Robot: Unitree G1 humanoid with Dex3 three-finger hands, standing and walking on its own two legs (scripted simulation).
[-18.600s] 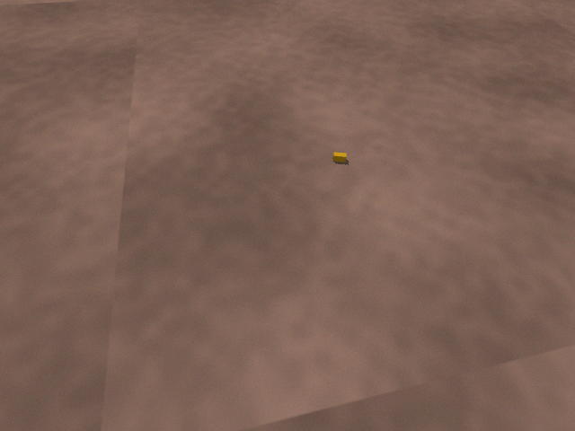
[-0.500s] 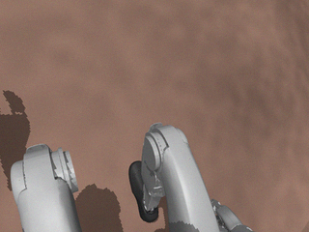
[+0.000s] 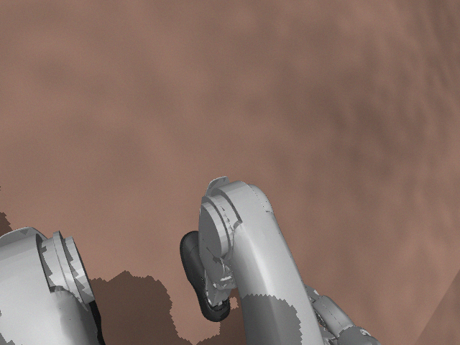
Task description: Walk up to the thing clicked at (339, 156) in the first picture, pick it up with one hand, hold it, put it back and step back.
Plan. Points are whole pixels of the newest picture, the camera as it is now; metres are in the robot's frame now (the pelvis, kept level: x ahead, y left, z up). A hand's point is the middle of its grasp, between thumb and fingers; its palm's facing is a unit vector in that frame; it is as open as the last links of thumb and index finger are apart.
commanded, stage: rest palm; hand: left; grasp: from above
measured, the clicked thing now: out of the picture +0.45 +0.36 -0.28
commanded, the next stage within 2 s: close in 1.30 s
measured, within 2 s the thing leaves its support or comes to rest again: neither
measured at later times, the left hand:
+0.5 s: hand out of the picture +0.42 +0.35 -0.24, palm faces -0.46 -0.09 -0.88, open 13.6 cm
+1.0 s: hand out of the picture +0.43 +0.35 -0.25, palm faces -0.52 -0.11 -0.85, open 13.7 cm
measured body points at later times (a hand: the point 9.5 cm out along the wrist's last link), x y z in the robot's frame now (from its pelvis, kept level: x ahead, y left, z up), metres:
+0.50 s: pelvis +0.00 +0.01 +0.00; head +0.26 +0.15 +0.33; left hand +0.44 +0.35 -0.19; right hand +0.10 -0.25 -0.06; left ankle +0.06 +0.13 -0.26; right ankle +0.11 -0.12 -0.26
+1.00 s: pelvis +0.00 +0.01 +0.00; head +0.28 +0.14 +0.32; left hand +0.45 +0.36 -0.21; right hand +0.08 -0.25 -0.06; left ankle +0.06 +0.13 -0.26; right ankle +0.11 -0.12 -0.26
